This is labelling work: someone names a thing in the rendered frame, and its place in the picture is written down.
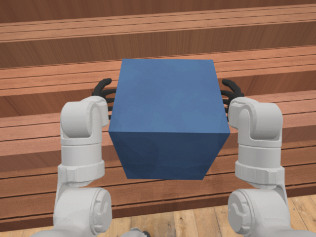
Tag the right robot forearm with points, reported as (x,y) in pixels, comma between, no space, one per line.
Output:
(259,128)

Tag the left robot forearm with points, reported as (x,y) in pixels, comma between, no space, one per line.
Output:
(81,136)

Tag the robot right upper arm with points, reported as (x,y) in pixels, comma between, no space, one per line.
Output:
(261,213)

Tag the robot left upper arm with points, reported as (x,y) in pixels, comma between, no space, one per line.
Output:
(81,212)

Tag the robot right hand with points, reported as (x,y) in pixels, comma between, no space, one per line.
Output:
(231,95)

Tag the robot left hand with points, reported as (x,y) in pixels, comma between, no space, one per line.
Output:
(98,91)

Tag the carton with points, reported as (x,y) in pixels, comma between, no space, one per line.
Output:
(168,119)

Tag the left robot shin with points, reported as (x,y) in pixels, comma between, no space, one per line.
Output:
(135,229)

